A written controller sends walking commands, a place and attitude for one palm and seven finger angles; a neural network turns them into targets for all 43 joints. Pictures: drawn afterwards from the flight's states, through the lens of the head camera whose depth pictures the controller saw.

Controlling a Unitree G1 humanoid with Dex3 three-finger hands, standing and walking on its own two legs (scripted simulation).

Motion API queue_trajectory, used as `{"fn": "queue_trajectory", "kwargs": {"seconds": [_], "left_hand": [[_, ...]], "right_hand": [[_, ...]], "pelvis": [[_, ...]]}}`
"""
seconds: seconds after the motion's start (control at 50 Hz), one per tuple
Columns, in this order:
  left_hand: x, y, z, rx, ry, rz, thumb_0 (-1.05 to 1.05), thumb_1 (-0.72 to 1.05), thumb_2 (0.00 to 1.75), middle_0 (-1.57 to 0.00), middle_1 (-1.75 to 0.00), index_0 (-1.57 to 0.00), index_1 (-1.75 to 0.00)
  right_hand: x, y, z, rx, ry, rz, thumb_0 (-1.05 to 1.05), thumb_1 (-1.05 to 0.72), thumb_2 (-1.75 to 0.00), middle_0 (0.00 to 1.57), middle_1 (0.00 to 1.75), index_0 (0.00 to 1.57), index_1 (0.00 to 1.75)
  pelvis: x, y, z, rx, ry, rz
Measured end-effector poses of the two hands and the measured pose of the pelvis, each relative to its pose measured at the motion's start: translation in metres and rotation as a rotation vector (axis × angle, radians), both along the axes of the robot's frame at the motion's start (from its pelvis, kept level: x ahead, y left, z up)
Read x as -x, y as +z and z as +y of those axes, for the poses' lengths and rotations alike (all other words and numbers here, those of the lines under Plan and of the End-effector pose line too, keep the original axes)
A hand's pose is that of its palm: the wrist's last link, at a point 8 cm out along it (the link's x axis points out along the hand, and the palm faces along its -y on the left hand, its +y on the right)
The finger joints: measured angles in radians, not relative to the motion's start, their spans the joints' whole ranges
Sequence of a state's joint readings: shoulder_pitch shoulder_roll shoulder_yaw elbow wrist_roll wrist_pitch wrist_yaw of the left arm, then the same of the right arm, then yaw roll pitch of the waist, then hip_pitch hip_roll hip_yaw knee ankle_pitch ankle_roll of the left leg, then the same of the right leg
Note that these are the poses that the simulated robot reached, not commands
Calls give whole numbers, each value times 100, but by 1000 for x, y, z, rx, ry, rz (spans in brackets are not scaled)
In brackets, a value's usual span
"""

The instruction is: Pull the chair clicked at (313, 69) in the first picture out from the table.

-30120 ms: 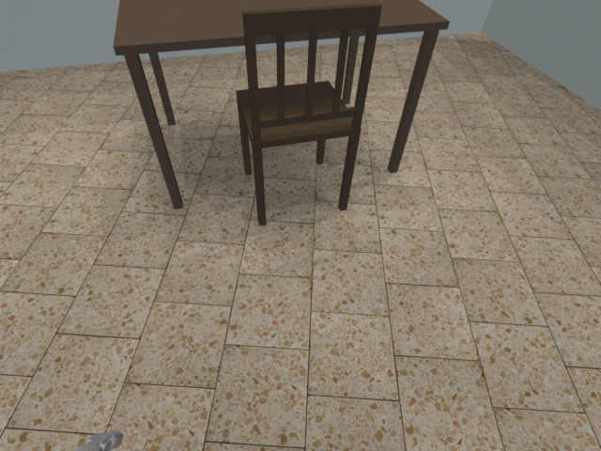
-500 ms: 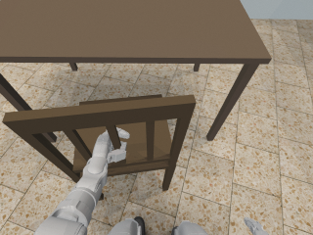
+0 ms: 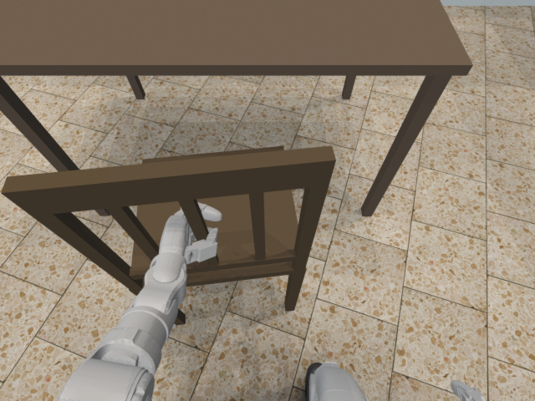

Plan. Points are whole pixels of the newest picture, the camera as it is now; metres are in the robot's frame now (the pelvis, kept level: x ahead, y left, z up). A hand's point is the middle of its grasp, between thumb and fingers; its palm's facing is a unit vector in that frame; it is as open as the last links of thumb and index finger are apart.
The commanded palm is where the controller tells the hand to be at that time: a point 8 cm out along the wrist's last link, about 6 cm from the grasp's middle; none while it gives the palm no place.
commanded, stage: step backward, pulling the chair out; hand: left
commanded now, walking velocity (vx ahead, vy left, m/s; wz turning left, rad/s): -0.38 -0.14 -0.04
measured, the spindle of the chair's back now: (202, 234) +0.39 +0.11 -0.08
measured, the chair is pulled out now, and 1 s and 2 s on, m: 0.22 0.40 0.60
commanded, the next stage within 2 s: stop walking, hand still on the chair in 1.38 s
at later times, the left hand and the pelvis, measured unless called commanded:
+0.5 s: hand (197, 297) +0.27 +0.11 -0.06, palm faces -0.10 -0.98 -0.17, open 5.3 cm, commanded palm +0.26 +0.16 -0.06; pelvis -0.08 +0.02 +0.00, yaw -3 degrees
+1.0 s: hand (180, 367) +0.17 +0.12 -0.06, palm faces -0.09 -0.98 -0.17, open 5.2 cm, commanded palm +0.16 +0.17 -0.06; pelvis -0.18 +0.02 +0.01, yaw -4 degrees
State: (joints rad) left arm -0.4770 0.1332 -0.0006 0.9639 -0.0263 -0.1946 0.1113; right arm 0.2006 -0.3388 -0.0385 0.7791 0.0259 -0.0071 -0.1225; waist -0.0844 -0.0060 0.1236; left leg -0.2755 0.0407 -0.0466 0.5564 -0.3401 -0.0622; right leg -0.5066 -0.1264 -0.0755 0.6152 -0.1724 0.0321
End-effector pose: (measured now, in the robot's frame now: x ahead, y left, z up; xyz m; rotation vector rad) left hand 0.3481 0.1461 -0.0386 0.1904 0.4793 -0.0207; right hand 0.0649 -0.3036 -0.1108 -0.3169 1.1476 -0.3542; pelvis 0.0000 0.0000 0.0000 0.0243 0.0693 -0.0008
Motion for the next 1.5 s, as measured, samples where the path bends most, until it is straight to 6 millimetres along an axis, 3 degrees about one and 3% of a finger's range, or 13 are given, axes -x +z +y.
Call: {"fn": "queue_trajectory", "kwargs": {"seconds": [0.12,0.28,0.44,0.54,0.66,0.8,0.92,1.04,1.16,1.32,1.42,1.5], "left_hand": [[14,-1,4,2,-43,-11,3,68,77,-28,-124,-50,-145],[49,-1,5,-11,-17,-39,3,67,78,-31,-125,-50,-145],[78,-1,12,-1,-39,-25,3,68,78,-29,-126,-50,-145],[96,1,17,5,-26,-3,4,68,77,-29,-124,-50,-145],[109,0,18,-9,-12,-17,4,67,79,-32,-124,-50,-145],[129,0,22,6,-44,-27,3,69,77,-29,-125,-50,-145],[165,0,30,30,-49,-35,3,71,77,-26,-124,-50,-145],[199,1,31,6,-16,-41,3,69,79,-30,-122,-50,-145],[229,3,23,-7,3,-15,4,68,78,-32,-118,-50,-145],[259,2,19,10,-34,-4,3,69,77,-28,-122,-50,-145],[284,3,25,29,-50,6,3,71,77,-23,-123,-50,-145],[309,4,28,29,-32,21,4,71,77,-23,-121,-50,-145]], "right_hand": [[1,6,30,-61,0,-65,1,-90,-90,20,29,20,29],[18,-16,59,-191,-7,-87,1,-90,-89,21,30,20,30],[65,-12,60,-121,-8,-49,1,-90,-89,21,30,20,30],[91,-9,61,-130,-22,-16,1,-90,-89,21,30,20,29],[114,-13,55,-139,-11,11,1,-90,-89,21,30,20,30],[130,-1,52,-57,-22,-35,1,-90,-89,21,30,20,29],[142,8,71,-97,13,-60,1,-90,-89,20,29,20,29],[161,-12,85,-214,59,-49,1,-90,-89,21,30,20,29],[196,-11,71,-214,11,-33,1,-90,-89,21,30,20,30],[230,6,45,-59,0,-73,1,-90,-89,21,30,20,30],[256,19,55,-51,11,-72,1,-90,-90,20,29,20,29],[279,11,71,-134,26,-60,1,-90,-90,20,29,20,29]], "pelvis": [[22,3,5,5,-45,-29],[39,-6,-4,12,-54,-38],[70,-5,16,0,-63,-47],[79,0,13,51,-40,-32],[106,2,8,63,-43,-42],[138,0,29,35,-26,-31],[159,5,30,48,-54,-21],[189,6,14,74,-81,-25],[221,12,5,43,-77,-36],[254,6,25,35,-32,-16],[279,10,30,23,-50,-40],[295,13,24,59,-58,-43]]}}
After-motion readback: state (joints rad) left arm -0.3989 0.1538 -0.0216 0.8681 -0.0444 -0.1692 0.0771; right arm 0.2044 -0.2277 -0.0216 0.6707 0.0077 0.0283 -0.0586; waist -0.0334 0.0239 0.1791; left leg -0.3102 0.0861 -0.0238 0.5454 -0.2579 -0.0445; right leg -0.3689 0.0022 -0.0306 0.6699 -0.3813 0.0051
